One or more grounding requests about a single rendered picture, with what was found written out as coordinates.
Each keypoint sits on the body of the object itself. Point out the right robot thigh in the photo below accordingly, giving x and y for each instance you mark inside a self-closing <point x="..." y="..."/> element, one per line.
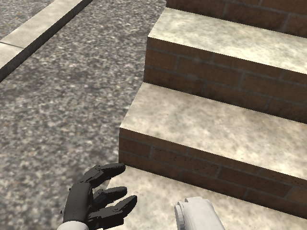
<point x="196" y="213"/>

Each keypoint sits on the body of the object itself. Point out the robot left forearm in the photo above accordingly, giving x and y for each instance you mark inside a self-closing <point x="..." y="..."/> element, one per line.
<point x="73" y="225"/>

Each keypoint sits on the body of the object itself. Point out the left robot hand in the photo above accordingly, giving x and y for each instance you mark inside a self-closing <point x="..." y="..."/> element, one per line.
<point x="84" y="206"/>

